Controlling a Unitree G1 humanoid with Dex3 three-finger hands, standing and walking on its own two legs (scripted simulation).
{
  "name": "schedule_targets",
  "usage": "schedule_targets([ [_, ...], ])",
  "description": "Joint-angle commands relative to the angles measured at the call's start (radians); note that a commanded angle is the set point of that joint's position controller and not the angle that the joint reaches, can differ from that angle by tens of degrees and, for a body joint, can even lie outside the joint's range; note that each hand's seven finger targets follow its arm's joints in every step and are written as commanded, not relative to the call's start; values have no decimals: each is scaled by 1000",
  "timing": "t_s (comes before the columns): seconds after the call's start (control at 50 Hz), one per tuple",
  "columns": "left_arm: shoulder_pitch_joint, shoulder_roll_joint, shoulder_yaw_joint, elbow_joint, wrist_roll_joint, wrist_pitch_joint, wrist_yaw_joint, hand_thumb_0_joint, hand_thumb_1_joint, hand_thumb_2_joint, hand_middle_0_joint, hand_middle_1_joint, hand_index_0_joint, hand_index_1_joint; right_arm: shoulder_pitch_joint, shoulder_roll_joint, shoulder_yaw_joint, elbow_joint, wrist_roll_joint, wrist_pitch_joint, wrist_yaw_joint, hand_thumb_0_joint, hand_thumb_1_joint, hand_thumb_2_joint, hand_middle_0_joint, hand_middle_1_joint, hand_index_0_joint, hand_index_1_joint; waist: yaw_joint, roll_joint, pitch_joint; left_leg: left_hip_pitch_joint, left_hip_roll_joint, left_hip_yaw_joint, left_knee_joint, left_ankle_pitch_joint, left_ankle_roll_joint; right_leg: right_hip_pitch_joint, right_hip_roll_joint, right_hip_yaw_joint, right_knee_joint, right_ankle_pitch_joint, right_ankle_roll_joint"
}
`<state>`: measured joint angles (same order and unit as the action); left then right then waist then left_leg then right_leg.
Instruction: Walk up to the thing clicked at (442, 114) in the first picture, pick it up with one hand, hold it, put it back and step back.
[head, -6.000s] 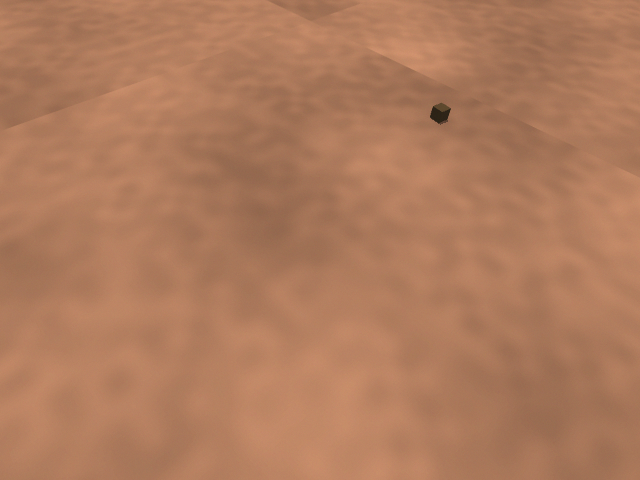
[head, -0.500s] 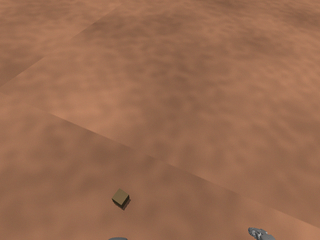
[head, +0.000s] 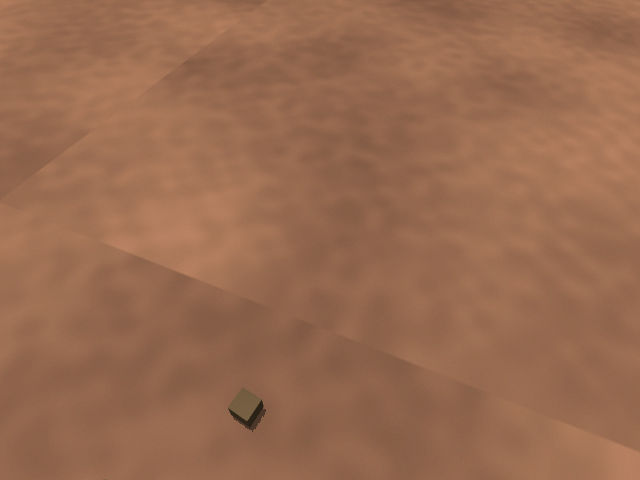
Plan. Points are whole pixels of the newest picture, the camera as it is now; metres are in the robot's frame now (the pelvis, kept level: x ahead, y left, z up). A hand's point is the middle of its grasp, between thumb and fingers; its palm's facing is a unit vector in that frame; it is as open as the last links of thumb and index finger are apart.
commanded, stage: walk up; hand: left
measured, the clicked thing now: (246, 407) +0.41 +0.20 -0.75
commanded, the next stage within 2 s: stand in 0.42 s
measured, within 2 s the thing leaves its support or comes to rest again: neither
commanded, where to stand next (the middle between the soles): +0.04 -0.02 m, yaw -1 degrees
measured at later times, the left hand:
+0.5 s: hand out of the picture +0.09 +0.25 -0.16, palm faces +0.00 -0.94 -0.33, open 7.4 cm
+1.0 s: hand out of the picture +0.09 +0.24 -0.15, palm faces +0.00 -0.94 -0.34, open 7.4 cm
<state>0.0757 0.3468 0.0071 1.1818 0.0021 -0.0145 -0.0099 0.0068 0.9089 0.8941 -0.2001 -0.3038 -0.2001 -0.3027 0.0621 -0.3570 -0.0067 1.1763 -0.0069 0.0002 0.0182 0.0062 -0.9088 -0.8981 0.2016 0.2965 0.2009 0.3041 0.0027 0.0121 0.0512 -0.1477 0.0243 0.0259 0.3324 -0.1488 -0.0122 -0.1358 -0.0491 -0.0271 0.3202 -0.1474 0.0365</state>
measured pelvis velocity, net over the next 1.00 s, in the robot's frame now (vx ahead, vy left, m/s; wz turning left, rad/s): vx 0.02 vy -0.01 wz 0.01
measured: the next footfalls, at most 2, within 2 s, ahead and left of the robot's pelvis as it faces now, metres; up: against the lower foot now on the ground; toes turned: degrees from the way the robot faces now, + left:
none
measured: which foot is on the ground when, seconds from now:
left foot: down 0.00-1.00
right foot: down 0.00-1.00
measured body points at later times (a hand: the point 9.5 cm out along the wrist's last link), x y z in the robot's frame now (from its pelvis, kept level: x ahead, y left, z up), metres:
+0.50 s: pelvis +0.01 -0.01 +0.00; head +0.02 -0.01 +0.45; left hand +0.09 +0.29 -0.13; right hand +0.08 -0.31 -0.13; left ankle +0.02 +0.13 -0.75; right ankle +0.02 -0.14 -0.75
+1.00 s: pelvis +0.02 -0.01 +0.00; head +0.03 -0.02 +0.45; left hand +0.09 +0.29 -0.13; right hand +0.10 -0.31 -0.13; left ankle +0.02 +0.13 -0.75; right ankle +0.02 -0.14 -0.75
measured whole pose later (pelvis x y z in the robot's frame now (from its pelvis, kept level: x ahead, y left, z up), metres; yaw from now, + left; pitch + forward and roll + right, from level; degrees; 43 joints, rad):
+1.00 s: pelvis +0.02 -0.01 +0.00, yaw +1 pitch -2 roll +0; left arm 0.10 0.35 0.01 1.15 0.00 -0.01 -0.01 0.01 0.91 0.89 -0.20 -0.30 -0.20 -0.30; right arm 0.09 -0.35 0.00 1.15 -0.02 0.00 0.01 0.01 -0.91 -0.90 0.20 0.30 0.20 0.30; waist 0.00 0.01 0.04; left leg -0.12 0.04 0.01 0.32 -0.16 -0.03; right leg -0.12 -0.03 -0.04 0.32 -0.18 0.02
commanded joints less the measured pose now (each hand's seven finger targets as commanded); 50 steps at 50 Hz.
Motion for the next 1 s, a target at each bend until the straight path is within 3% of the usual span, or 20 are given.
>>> schedule_targets([
  [0.0, -46, 216, 38, -62, 4, -18, 13, 0, 900, 900, -200, -300, -200, -300, -58, -203, -35, -65, 5, -27, -14, 0, -900, -900, 200, 300, 200, 300, 0, -24, -92, 27, 102, -98, -62, 27, 26, 13, -88, 82, -60, 22, -40],
  [0.38, -60, 205, 45, -77, 5, -12, 13, 0, 900, 900, -200, -300, -200, -300, -20, -206, -37, -64, 1, -28, -19, 0, -900, -900, 200, 300, 200, 300, -8, -8, -93, 7, 104, -100, -62, 60, 24, 36, -85, 75, -45, 60, -43],
  [0.4, -55, 214, 43, -82, 5, -10, 14, 0, 900, 900, -200, -300, -200, -300, -20, -198, -35, -74, -6, -27, -21, 0, -900, -900, 200, 300, 200, 300, -12, -23, -74, 0, 111, -103, -78, 54, 10, 26, -87, 73, -47, 14, -43],
  [0.46, -50, 212, 41, -87, 7, -9, 12, 0, 900, 900, -200, -300, -200, -300, -19, -209, -38, -76, -6, -27, -22, 0, -900, -900, 200, 300, 200, 300, -12, 3, -71, -1, 111, -104, -87, -4, 13, 13, -88, 78, -48, -15, -46],
  [0.52, -48, 208, 38, -92, 7, -13, 14, 0, 900, 900, -200, -300, -200, -300, -24, -206, -39, -82, -5, -28, -21, 0, -900, -900, 200, 300, 200, 300, -11, -15, -85, 26, 117, -102, -66, 86, 14, 11, -92, 78, -49, 33, -45],
  [0.62, -40, 214, 37, -94, 3, -17, 13, 0, 900, 900, -200, -300, -200, -300, -20, -203, -38, -82, -4, -32, -21, 0, -900, -900, 200, 300, 200, 300, -11, -11, -101, 42, 119, -96, -59, 136, 14, 34, -95, 78, -43, 91, -45],
  [0.88, -25, 220, 36, -96, 4, -15, 14, 0, 900, 900, -200, -300, -200, -300, -24, -204, -34, -85, -3, -28, -21, 0, -900, -900, 200, 300, 200, 300, -6, -11, -76, 37, 115, -93, -63, 95, 12, 25, -96, 81, -59, 63, -44],
  [0.98, -23, 220, 35, -103, 6, -15, 15, 0, 900, 900, -200, -300, -200, -300, -21, -205, -36, -86, -3, -28, -21, 0, -900, -900, 200, 300, 200, 300, -7, -11, -88, 46, 118, -91, -61, 123, 9, 30, -93, 74, -52, 79, -49],
])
